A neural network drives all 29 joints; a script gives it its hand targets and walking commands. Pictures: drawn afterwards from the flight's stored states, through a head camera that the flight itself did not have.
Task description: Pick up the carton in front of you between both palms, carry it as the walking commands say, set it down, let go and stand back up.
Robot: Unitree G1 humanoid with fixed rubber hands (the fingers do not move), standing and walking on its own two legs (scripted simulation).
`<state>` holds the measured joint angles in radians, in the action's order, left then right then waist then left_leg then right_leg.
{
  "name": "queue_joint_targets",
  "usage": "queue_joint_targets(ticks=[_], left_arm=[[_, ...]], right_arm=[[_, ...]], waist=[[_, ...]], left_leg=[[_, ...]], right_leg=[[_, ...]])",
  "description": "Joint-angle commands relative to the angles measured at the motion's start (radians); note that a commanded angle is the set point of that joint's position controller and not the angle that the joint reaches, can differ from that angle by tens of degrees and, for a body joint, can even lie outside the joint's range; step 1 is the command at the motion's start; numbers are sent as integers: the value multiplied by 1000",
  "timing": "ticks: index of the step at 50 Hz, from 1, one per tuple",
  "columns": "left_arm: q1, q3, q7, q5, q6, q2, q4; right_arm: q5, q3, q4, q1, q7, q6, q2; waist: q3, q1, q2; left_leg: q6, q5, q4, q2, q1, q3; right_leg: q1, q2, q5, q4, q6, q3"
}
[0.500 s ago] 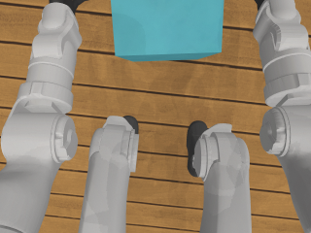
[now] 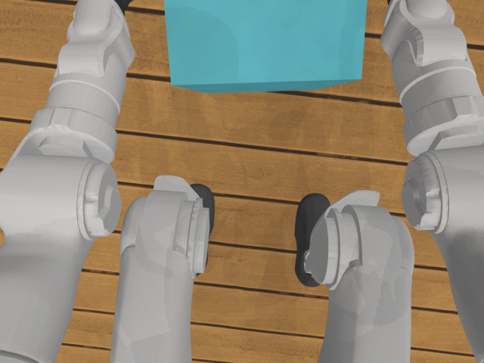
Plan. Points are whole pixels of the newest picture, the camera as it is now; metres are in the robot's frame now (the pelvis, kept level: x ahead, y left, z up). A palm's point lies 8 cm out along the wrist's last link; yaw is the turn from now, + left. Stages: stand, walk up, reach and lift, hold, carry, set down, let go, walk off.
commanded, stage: reach and lift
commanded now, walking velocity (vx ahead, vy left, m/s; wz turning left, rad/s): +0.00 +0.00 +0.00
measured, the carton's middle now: (261, 14) +0.54 +0.01 -0.24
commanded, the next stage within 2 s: none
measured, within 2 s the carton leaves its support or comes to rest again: leaves its support in 0.58 s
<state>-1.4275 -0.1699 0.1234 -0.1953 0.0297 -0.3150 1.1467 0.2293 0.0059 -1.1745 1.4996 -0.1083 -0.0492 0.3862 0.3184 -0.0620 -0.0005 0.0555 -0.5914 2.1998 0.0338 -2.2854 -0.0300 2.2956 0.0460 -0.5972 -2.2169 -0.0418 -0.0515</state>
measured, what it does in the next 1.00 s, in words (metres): rises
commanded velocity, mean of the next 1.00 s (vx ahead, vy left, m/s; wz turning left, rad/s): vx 0.00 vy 0.00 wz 0.00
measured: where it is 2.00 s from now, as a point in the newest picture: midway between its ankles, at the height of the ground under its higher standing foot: (252, 249)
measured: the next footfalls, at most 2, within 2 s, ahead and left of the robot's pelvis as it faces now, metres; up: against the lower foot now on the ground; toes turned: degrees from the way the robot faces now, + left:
none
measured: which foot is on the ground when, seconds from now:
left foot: down 0.00-1.00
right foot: down 0.00-1.00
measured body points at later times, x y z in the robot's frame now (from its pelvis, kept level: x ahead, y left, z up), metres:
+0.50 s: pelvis -0.01 +0.00 +0.00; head +0.36 +0.00 +0.25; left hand +0.54 +0.17 -0.17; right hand +0.57 -0.14 -0.17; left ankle +0.11 +0.13 -0.33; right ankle +0.10 -0.13 -0.33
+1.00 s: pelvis -0.02 +0.00 +0.09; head +0.25 -0.01 +0.44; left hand +0.50 +0.16 +0.01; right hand +0.51 -0.14 +0.01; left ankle +0.11 +0.13 -0.33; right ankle +0.10 -0.13 -0.33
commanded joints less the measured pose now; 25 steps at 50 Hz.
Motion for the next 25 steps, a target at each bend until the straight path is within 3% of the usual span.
queue_joint_targets(ticks=[1, 2, 3, 4, 5, 6, 7, 8, 9, 10, 11, 12, 13, 14, 15, 16, 17, 18, 19, 20, 21, 22, 23, 24, 25], left_arm=[[-204, 29, -12, -25, -17, -46, -76], [-260, 54, -9, -52, -18, -47, -139], [-262, 43, -7, -43, -13, -78, -89], [-264, 44, -7, -36, -8, -71, -111], [-284, 50, -9, -50, -4, -61, -95], [-273, 31, -6, -18, -16, -47, -159], [-297, 44, -3, -23, -11, -57, -132], [-322, 34, -2, -29, -6, -33, -133], [-300, 40, -4, -14, 0, -21, -35], [-307, 34, -9, -2, -6, 3, -50], [-398, 29, -20, -5, -7, 64, -128], [-412, 46, -28, 38, 3, 143, -87], [-420, 34, -46, 56, 3, 234, -79], [-512, 81, -93, 66, 12, 428, -119], [-555, 83, -132, 96, 29, 551, -92], [-573, 97, -170, 123, 45, 724, -104], [-574, 105, -214, 119, 69, 818, -113], [-594, 120, -246, 132, 77, 855, -197], [-580, 88, -264, 153, 99, 871, -170], [-597, 131, -275, 122, 103, 919, -252], [-591, 131, -286, 117, 116, 970, -259], [-587, 145, -296, 125, 127, 953, -316], [-542, 136, -307, 119, 152, 1010, -280], [-556, 179, -314, 97, 157, 1055, -305], [-575, 210, -316, 83, 147, 1038, -407]], right_arm=[[-34, 23, 53, 215, -8, 23, 56], [-35, 42, 65, 218, -12, 32, 66], [-45, 48, 69, 271, -13, 29, 105], [-29, 42, 71, 267, -8, 24, 69], [-41, 43, 62, 278, -7, 27, 74], [-59, 63, 80, 278, -5, 25, 80], [-39, 31, 102, 307, -2, 29, 43], [-45, 11, 147, 351, -3, 26, 45], [-37, 2, 93, 373, -2, 15, 9], [-21, -33, 81, 357, 16, 8, -60], [-37, -20, 126, 408, 28, 10, -129], [-46, -14, 64, 427, 38, 6, -198], [-66, -33, 104, 453, 58, -5, -315], [-71, -65, 113, 485, 104, -14, -529], [-62, -111, 170, 587, 143, -15, -667], [-97, -67, 117, 535, 183, -33, -796], [-124, -62, 99, 534, 212, -52, -876], [-130, -56, 138, 530, 237, -66, -952], [-144, -45, 125, 517, 255, -81, -975], [-108, -43, 193, 514, 263, -77, -998], [-128, -30, 179, 482, 268, -81, -1046], [-119, -59, 239, 493, 271, -88, -1050], [-128, -55, 241, 507, 278, -97, -1051], [-132, -64, 247, 496, 275, -100, -1051], [-112, -77, 300, 489, 272, -108, -1110]], waist=[[-1150, 6, 45], [-1156, 64, 32], [-1151, 32, 23], [-1140, 16, 8], [-1141, 37, 14], [-1145, 11, 3], [-1166, 36, 30], [-1164, 2, 36], [-1137, 3, 64], [-1107, -79, 78], [-1110, 2, 109], [-1088, -38, 40], [-1082, -64, 72], [-1078, -46, 89], [-1061, -83, 117], [-992, -64, 72], [-950, -25, 82], [-986, -51, 123], [-987, -52, 113], [-1023, -67, 50], [-1076, -38, 60], [-1111, -71, 71], [-1144, -15, 67], [-1162, -14, 17], [-1270, -29, 70]], left_leg=[[0, 371, -180, 5, 547, 82], [8, 349, -185, 7, 557, 73], [4, 394, -178, 1, 623, 61], [3, 385, -183, 13, 608, 74], [-1, 336, -191, 9, 590, 60], [6, 358, -197, 19, 611, 66], [1, 346, -192, 13, 597, 59], [2, 334, -192, 22, 585, 73], [-10, 332, -195, 17, 593, 64], [-9, 301, -195, 33, 593, 95], [-15, 293, -194, 39, 562, 71], [-4, 282, -210, 38, 555, 82], [-18, 283, -203, 48, 579, 84], [-22, 279, -201, 62, 552, 95], [-27, 290, -186, 56, 551, 91], [-22, 284, -181, 69, 522, 109], [-23, 267, -186, 70, 515, 94], [-22, 286, -159, 85, 472, 116], [-27, 279, -174, 77, 502, 126], [-23, 317, -158, 79, 506, 139], [-33, 332, -147, 84, 510, 129], [-32, 391, -152, 73, 543, 121], [-31, 391, -160, 75, 544, 109], [-16, 399, -156, 75, 550, 117], [-25, 451, -163, 74, 598, 122]], right_leg=[[-568, -2, 337, 159, 7, 70], [-542, 9, 311, 178, 16, 82], [-504, -5, 315, 179, 9, 82], [-507, 3, 305, 171, 9, 78], [-531, -3, 271, 173, 12, 85], [-482, 5, 262, 179, 13, 89], [-519, 6, 263, 183, 15, 84], [-520, 5, 249, 196, 13, 79], [-565, 0, 264, 191, -3, 83], [-585, 5, 230, 199, -7, 71], [-560, 15, 216, 196, 5, 88], [-568, 32, 218, 201, 14, 73], [-556, 36, 224, 195, 8, 77], [-576, 55, 240, 194, 5, 82], [-557, 60, 240, 173, -1, 81], [-534, 71, 243, 180, 11, 70], [-501, 75, 228, 172, 6, 94], [-524, 80, 254, 161, 7, 92], [-521, 89, 250, 171, 12, 91], [-503, 93, 273, 169, 23, 99], [-514, 99, 308, 157, 28, 103], [-525, 95, 334, 169, 36, 86], [-547, 93, 358, 155, 29, 116], [-553, 88, 372, 152, 38, 120], [-585, 101, 407, 157, 38, 121]])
